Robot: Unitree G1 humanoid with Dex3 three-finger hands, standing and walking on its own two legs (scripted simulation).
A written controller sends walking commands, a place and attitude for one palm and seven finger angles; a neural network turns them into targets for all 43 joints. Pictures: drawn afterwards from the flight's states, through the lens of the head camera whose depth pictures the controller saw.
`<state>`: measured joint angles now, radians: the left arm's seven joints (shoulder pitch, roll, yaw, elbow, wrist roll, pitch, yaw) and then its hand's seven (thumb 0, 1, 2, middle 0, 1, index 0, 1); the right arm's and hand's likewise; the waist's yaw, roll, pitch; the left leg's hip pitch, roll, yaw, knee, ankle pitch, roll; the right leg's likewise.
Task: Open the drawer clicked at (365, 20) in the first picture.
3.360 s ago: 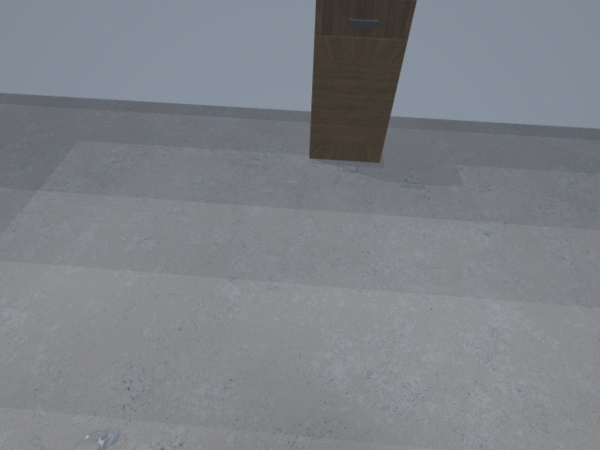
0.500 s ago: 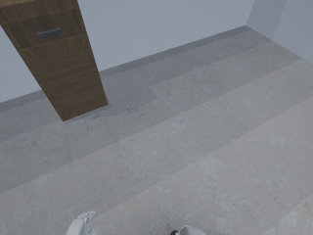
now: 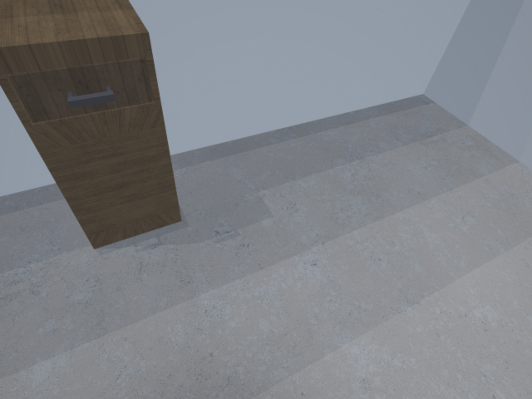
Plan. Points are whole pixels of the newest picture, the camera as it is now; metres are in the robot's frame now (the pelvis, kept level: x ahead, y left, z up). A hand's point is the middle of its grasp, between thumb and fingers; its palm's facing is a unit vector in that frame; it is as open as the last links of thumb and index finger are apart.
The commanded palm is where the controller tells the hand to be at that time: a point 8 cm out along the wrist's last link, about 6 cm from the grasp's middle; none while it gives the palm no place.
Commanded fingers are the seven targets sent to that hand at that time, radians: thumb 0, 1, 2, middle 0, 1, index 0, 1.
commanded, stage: walk to a spot facing it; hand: left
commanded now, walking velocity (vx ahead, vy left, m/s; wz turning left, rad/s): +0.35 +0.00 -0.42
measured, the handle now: (90, 95) +0.83 +0.55 -0.05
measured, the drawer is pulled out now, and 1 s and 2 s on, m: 0.00 0.00 0.00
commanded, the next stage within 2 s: turn to face it in 0.28 s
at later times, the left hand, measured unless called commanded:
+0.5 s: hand (224, 284) +0.37 +0.10 -0.16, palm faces -0.22 -0.95 -0.22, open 7.3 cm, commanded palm none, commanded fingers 0.00 0.90 0.90 -0.20 -0.30 -0.20 -0.30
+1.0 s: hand (183, 305) +0.32 +0.18 -0.18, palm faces +0.14 -0.97 -0.21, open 7.3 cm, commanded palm none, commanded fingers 0.00 0.90 0.90 -0.20 -0.30 -0.20 -0.30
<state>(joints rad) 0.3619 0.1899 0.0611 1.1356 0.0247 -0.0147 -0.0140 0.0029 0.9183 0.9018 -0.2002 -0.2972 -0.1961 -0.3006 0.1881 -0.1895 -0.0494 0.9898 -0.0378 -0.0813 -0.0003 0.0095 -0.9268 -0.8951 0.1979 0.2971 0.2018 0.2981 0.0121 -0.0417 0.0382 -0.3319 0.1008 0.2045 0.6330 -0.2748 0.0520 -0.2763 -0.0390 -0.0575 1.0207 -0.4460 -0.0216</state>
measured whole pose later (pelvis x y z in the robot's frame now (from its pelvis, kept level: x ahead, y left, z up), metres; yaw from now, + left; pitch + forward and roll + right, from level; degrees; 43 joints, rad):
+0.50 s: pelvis +0.20 -0.05 -0.02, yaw -11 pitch -1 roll +1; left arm 0.07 0.18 0.07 0.97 0.03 -0.06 -0.01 0.00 0.92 0.90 -0.20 -0.30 -0.19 -0.30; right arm 0.45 -0.11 -0.04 1.15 -0.01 -0.02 -0.02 0.01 -0.91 -0.89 0.20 0.30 0.21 0.30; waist -0.06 0.01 0.11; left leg -0.12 0.15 0.24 0.93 -0.54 -0.05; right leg -0.45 -0.05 -0.17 0.68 -0.19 -0.09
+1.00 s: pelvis +0.26 -0.03 -0.01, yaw +6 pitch +0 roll -1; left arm 0.17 0.23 0.08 0.95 0.02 0.05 0.02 0.00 0.91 0.90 -0.20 -0.30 -0.20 -0.30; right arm 0.17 -0.19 -0.06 0.91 -0.03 0.02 0.01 0.00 -0.91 -0.90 0.20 0.30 0.20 0.30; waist -0.01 -0.04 0.08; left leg -0.37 0.06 0.13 0.69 -0.33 0.05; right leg -0.40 -0.14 -0.22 0.94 -0.52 0.05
